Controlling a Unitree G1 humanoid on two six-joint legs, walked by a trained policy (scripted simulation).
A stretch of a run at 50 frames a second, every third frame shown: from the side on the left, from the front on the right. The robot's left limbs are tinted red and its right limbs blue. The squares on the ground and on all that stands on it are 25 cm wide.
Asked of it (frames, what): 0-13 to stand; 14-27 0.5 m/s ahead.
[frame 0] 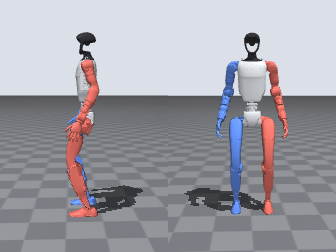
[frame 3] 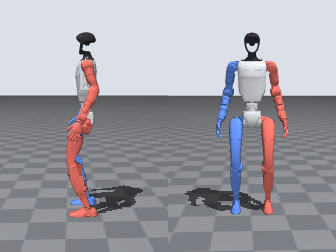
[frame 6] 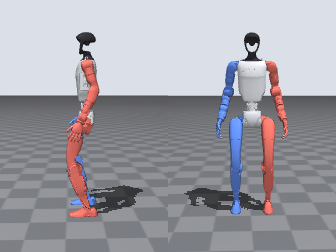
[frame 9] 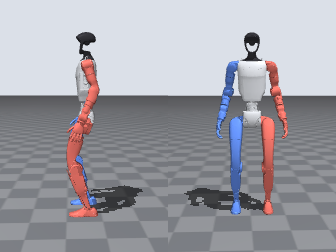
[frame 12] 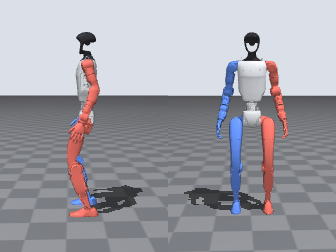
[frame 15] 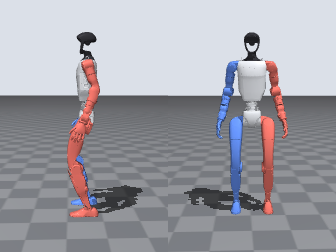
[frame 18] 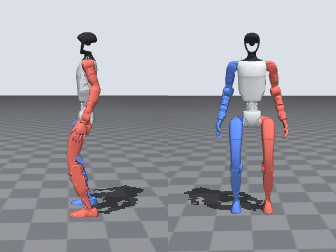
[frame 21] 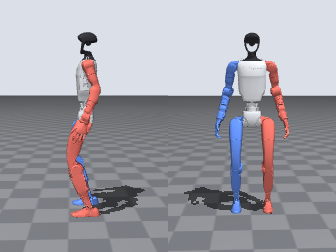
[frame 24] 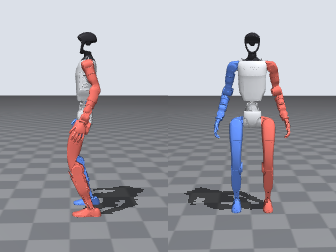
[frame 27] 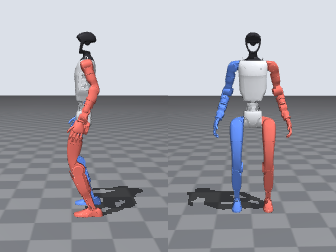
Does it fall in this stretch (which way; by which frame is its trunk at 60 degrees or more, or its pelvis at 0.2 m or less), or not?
no
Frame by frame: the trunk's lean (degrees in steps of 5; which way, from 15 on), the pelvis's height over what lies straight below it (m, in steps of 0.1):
0: 0, 0.8
3: 0, 0.8
6: 0, 0.8
9: 0, 0.8
12: 0, 0.8
15: 0, 0.8
18: 0, 0.8
21: 0, 0.8
24: 0, 0.8
27: 5, 0.8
